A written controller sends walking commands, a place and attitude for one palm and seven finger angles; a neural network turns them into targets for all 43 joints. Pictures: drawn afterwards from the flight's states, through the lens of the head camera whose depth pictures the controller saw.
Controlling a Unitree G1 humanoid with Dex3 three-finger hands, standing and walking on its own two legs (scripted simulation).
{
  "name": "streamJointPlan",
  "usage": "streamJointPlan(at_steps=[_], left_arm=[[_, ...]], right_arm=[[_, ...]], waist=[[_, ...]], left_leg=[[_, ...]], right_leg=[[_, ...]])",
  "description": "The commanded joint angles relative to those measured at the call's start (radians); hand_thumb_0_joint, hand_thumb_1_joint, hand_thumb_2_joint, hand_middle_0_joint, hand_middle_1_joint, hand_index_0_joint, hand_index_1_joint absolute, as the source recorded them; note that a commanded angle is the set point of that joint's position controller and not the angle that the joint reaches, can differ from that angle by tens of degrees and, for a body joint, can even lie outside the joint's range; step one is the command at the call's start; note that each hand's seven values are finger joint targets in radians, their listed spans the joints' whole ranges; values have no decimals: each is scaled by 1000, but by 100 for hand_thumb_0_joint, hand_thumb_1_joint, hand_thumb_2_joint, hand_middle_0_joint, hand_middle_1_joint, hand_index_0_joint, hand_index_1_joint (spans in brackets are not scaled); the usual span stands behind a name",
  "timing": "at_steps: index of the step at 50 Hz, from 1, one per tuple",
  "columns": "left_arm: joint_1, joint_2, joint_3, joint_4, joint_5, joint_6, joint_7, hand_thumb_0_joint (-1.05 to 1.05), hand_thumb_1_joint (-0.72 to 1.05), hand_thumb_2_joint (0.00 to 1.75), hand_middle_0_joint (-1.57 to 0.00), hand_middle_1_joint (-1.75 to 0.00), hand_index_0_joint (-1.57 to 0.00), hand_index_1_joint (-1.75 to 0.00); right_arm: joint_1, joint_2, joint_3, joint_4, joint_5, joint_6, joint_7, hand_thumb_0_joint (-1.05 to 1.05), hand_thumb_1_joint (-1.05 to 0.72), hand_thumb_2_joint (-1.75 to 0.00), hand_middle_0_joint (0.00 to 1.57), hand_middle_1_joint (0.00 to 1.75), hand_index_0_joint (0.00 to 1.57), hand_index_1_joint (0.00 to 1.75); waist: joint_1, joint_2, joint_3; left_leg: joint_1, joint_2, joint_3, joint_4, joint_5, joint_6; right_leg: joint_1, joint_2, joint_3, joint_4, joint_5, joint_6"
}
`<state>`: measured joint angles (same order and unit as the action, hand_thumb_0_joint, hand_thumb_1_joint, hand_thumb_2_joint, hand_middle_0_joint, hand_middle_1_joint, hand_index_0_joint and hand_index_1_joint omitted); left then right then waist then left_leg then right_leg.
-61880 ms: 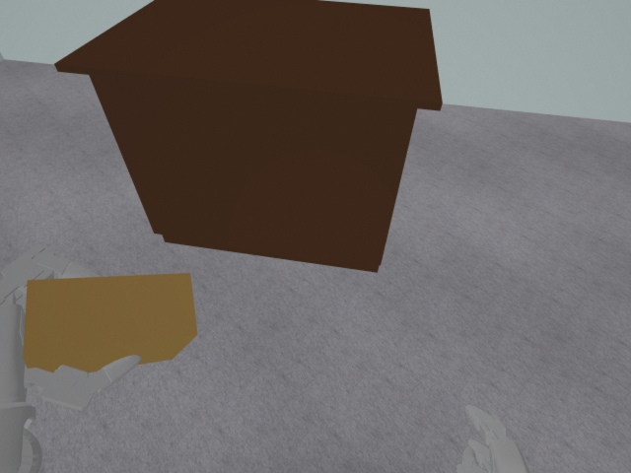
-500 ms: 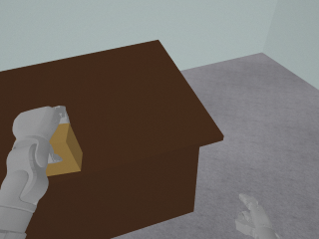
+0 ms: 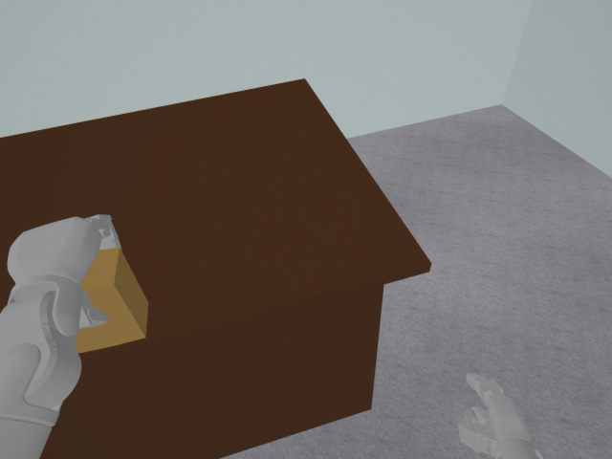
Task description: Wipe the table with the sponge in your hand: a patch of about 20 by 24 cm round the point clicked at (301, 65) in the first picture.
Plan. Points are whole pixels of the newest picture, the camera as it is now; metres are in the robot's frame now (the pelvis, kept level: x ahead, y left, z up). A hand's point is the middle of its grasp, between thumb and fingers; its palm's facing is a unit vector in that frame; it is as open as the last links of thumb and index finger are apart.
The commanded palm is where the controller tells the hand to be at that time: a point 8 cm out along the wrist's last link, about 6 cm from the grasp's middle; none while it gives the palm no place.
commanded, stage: lower the sponge onto the table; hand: left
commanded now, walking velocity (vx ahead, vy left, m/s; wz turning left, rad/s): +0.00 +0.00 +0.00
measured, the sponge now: (96, 312) +0.25 +0.34 +0.07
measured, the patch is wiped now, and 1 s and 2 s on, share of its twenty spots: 1.00 1.00 1.00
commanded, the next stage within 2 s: wipe forward along the first lane in 0.02 s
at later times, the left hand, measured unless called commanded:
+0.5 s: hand (94, 262) +0.28 +0.33 +0.14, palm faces -0.04 -0.01 -1.00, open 10.1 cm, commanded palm +0.27 +0.34 +0.17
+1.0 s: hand (97, 233) +0.33 +0.35 +0.14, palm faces -0.12 +0.04 -0.99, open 10.1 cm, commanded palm +0.33 +0.36 +0.17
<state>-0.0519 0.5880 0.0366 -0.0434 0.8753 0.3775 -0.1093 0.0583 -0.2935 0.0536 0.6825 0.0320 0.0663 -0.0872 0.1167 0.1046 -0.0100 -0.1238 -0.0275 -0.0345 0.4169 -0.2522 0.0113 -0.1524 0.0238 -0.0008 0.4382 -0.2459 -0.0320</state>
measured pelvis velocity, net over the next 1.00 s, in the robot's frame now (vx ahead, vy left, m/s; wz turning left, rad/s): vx -0.02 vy -0.02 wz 0.01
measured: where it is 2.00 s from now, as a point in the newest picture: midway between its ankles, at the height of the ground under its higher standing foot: outside the picture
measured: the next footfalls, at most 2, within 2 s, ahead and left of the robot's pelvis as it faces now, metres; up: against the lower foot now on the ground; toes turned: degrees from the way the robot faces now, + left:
none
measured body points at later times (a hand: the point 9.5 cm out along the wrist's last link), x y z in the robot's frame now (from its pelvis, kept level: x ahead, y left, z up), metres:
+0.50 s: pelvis -0.01 -0.01 +0.00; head -0.02 -0.05 +0.45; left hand +0.28 +0.33 +0.19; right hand +0.19 -0.23 -0.12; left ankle -0.02 +0.12 -0.74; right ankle +0.00 -0.10 -0.74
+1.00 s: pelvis -0.02 -0.02 -0.01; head +0.00 -0.07 +0.44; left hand +0.33 +0.35 +0.19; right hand +0.09 -0.30 -0.15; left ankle -0.02 +0.11 -0.74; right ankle +0.00 -0.10 -0.74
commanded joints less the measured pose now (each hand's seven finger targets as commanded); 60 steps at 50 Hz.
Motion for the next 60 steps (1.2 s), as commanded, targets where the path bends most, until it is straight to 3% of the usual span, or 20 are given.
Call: streamJointPlan(at_steps=[1,3,6,8,11,18,21,23,26,28,31,33,36,39,41,44,46,54,56,60], left_arm=[[-234,306,142,-94,51,10,23,0,10,130,-120,-160,-120,-160],[-225,240,80,-12,53,14,15,0,10,130,-120,-160,-120,-160],[-234,272,112,-86,68,-2,13,0,10,130,-120,-160,-120,-160],[-250,213,56,9,63,-2,13,0,10,130,-120,-160,-120,-160],[-339,264,81,20,78,-20,13,0,10,130,-120,-160,-120,-160],[-377,228,47,227,86,-77,17,0,10,130,-120,-160,-120,-160],[-456,293,85,249,101,-112,21,0,10,130,-120,-160,-120,-160],[-486,240,36,327,102,-130,23,0,10,130,-120,-160,-120,-160],[-531,297,74,371,115,-160,27,0,10,130,-120,-160,-120,-160],[-538,256,33,460,107,-178,26,0,10,130,-120,-160,-120,-160],[-614,318,66,490,122,-218,29,0,10,130,-120,-160,-120,-160],[-613,286,38,553,122,-240,35,0,10,130,-120,-160,-120,-160],[-674,363,90,588,124,-282,45,0,10,130,-120,-160,-120,-160],[-677,337,69,641,115,-316,55,0,10,130,-120,-160,-120,-160],[-710,416,125,655,121,-337,65,0,10,130,-120,-160,-120,-160],[-741,393,92,725,117,-356,76,0,10,130,-120,-160,-120,-160],[-792,447,115,738,128,-365,85,0,10,130,-120,-160,-120,-160],[-866,456,83,840,136,-383,86,0,10,130,-120,-160,-120,-160],[-875,521,135,851,139,-395,86,0,10,130,-120,-160,-120,-160],[-871,467,102,878,150,-422,96,0,10,130,-120,-160,-120,-160]], right_arm=[[-204,-107,-34,-165,4,-44,-13,0,-90,-90,20,30,20,30],[-177,-99,-32,-140,5,-38,-16,0,-90,-90,20,30,20,30],[-200,-103,-34,-165,5,-42,-12,0,-90,-90,20,30,20,30],[-167,-99,-33,-138,4,-41,-16,0,-90,-90,20,30,20,30],[-177,-111,-33,-147,6,-45,-21,0,-90,-90,20,30,20,30],[-113,-109,-43,-107,4,-48,-30,0,-90,-90,20,30,20,30],[-113,-121,-45,-111,6,-49,-32,0,-90,-90,20,30,20,30],[-77,-118,-49,-94,8,-50,-35,0,-90,-90,20,30,20,30],[-67,-127,-54,-97,9,-49,-37,0,-90,-90,20,30,20,30],[-36,-122,-57,-86,11,-47,-40,0,-90,-90,20,30,20,30],[-19,-132,-64,-85,12,-46,-43,0,-90,-90,20,30,20,30],[7,-126,-68,-78,15,-46,-44,0,-90,-90,20,30,20,30],[29,-137,-75,-76,15,-44,-48,0,-90,-90,20,30,20,30],[55,-134,-81,-72,20,-43,-46,0,-90,-90,20,30,20,30],[69,-140,-86,-66,19,-42,-47,0,-90,-90,20,30,20,30],[90,-139,-87,-58,27,-43,-45,0,-90,-90,20,30,20,30],[99,-150,-90,-53,27,-44,-46,0,-90,-90,20,30,20,30],[151,-152,-96,-37,37,-37,-42,0,-90,-90,20,30,20,30],[165,-163,-101,-34,35,-34,-44,0,-90,-90,20,30,20,30],[191,-155,-105,-32,35,-34,-38,0,-90,-90,20,30,20,30]], waist=[[8,-59,-147],[-12,-87,-112],[8,-54,-168],[-16,-92,-113],[-12,-81,-124],[-28,-160,-95],[-25,-134,-110],[-43,-159,-89],[-37,-152,-113],[-53,-192,-80],[-57,-164,-104],[-63,-174,-96],[-63,-185,-125],[-69,-188,-118],[-64,-176,-154],[-86,-203,-117],[-85,-160,-140],[-111,-154,-193],[-104,-158,-226],[-113,-159,-219]], left_leg=[[-36,-20,24,-47,238,23],[-60,-18,33,-54,221,21],[-34,-19,23,-47,236,22],[-61,-16,30,-49,223,21],[-56,-18,28,-51,173,21],[-101,-24,36,-41,140,23],[-101,-26,35,-36,100,21],[-129,-27,37,-34,95,21],[-134,-30,38,-22,73,23],[-170,-32,47,-20,36,26],[-182,-34,44,-8,6,26],[-207,-37,45,1,6,28],[-226,-37,44,14,-13,30],[-255,-38,48,24,-17,32],[-261,-38,43,36,-14,34],[-303,-38,47,43,-42,38],[-305,-38,43,42,-48,37],[-329,-32,46,59,-26,44],[-332,-30,41,63,-7,44],[-325,-28,45,69,14,47]], right_leg=[[95,13,43,-64,178,-27],[85,8,12,-64,152,-19],[91,14,35,-58,162,-29],[68,10,5,-60,150,-21],[45,13,26,-73,104,-25],[24,6,6,-72,79,-13],[5,8,31,-82,43,-17],[-8,6,7,-76,38,-11],[-13,7,27,-78,30,-13],[-24,2,19,-80,-1,-1],[-35,1,41,-83,-26,-4],[-39,0,33,-72,-18,-1],[-31,-6,58,-71,-24,1],[-33,-10,58,-60,-11,5],[-19,-12,78,-54,-2,2],[-44,-17,79,-58,-30,10],[-48,-16,86,-57,-43,5],[-29,-19,89,-39,37,10],[-14,-16,87,-27,71,7],[-44,-10,72,-19,106,6]])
